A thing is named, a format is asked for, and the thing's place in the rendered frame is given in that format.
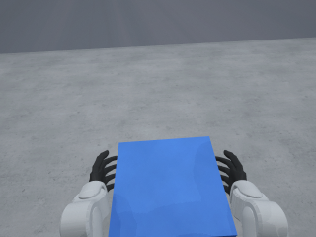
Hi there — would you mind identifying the right robot hand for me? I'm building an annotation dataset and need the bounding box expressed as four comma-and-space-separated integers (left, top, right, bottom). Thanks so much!
215, 150, 247, 195

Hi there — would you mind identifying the carton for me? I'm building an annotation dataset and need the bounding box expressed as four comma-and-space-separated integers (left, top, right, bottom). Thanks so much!
108, 136, 238, 237

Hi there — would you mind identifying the right robot forearm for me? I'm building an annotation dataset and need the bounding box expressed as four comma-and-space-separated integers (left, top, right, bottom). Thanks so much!
229, 180, 289, 237

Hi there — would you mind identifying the left robot forearm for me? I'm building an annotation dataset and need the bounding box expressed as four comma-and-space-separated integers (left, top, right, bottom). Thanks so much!
59, 181, 110, 237

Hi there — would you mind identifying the left robot hand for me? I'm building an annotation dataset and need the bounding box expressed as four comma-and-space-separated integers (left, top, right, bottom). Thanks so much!
89, 150, 118, 192

